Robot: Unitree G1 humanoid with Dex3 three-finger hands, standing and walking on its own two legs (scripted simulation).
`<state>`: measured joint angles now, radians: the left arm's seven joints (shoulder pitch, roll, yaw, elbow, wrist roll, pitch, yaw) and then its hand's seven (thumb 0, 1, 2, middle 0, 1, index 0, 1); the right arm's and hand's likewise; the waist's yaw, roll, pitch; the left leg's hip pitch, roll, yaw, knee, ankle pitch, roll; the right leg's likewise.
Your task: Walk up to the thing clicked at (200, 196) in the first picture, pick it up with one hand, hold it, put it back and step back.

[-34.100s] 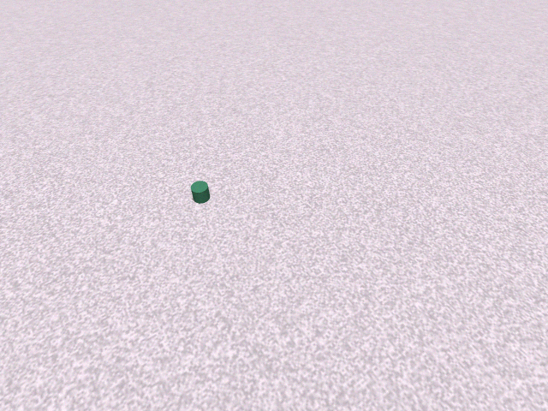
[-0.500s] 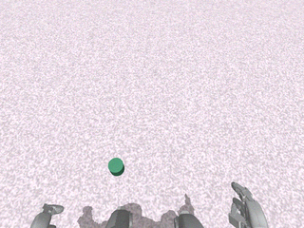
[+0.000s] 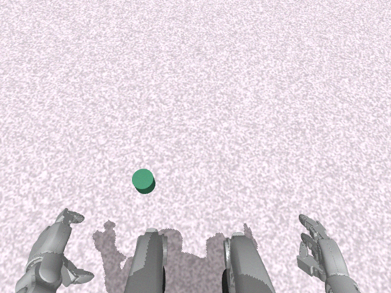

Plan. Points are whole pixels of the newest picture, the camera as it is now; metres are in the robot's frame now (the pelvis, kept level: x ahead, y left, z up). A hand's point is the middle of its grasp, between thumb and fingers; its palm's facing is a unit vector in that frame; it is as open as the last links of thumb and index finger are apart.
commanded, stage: rise first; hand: left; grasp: from above
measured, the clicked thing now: (144, 181) +0.51 +0.21 -0.54
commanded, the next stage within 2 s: none
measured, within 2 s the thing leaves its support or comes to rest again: neither
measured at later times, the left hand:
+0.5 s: hand (107, 204) +0.36 +0.27 -0.31, palm faces -0.47 -0.19 -0.86, open 14.0 cm
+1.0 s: hand (115, 188) +0.43 +0.27 -0.38, palm faces -0.44 -0.01 -0.90, open 14.2 cm
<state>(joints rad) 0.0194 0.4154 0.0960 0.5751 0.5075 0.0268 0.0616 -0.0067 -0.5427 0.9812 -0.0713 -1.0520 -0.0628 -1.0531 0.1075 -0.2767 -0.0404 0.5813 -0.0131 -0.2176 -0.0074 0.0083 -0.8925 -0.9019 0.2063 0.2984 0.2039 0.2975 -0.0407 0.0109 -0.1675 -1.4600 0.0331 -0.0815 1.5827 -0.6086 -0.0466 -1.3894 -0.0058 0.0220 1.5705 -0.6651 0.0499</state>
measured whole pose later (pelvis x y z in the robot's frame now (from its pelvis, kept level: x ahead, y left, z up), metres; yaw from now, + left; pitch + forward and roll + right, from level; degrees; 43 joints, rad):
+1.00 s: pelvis -0.05 +0.01 -0.23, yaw -7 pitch +33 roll -8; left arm -0.91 0.74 0.08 1.35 1.26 -0.24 0.33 0.00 -0.54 1.02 -0.08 -0.99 -0.08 -0.99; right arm 0.14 -0.25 0.02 0.75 -0.12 -0.02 0.10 0.00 -0.90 -0.90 0.20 0.30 0.20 0.30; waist -0.19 -0.01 -0.07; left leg -2.27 0.01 -0.18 2.31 -0.63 -0.04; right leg -2.15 0.06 0.01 2.26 -0.71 0.06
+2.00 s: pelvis -0.04 +0.01 -0.25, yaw -9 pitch +33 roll -10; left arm -0.99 0.83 0.12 1.46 1.27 -0.23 0.38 0.00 -0.57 1.03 -0.08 -1.01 -0.07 -1.02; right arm 0.13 -0.27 0.10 0.71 -0.15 -0.02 0.14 0.00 -0.91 -0.90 0.20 0.30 0.20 0.30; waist -0.26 -0.03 -0.01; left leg -2.34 0.01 -0.22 2.42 -0.66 -0.05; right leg -2.22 0.08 -0.02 2.33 -0.71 0.08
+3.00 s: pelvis -0.04 +0.02 -0.26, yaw -10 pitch +32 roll -11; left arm -1.00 0.87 0.10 1.43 1.26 -0.22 0.32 0.00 -0.57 1.03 -0.09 -1.02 -0.08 -1.03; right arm 0.15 -0.28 0.12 0.69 -0.15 -0.01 0.15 0.00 -0.91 -0.90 0.20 0.30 0.20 0.30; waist -0.27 -0.02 0.00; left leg -2.34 0.01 -0.22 2.43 -0.66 -0.04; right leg -2.21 0.07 -0.03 2.33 -0.70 0.08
